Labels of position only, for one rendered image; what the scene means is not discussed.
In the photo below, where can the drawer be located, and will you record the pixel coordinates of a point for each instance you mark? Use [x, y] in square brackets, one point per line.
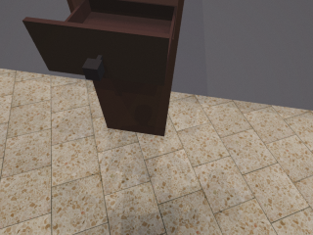
[134, 38]

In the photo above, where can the handle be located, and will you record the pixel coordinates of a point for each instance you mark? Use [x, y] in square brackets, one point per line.
[94, 68]

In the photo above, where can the cabinet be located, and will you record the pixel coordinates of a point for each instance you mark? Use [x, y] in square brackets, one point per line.
[135, 106]

